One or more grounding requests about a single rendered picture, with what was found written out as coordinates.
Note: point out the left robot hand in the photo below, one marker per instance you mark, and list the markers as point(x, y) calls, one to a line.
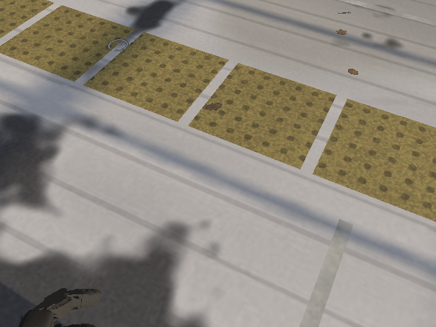
point(58, 305)

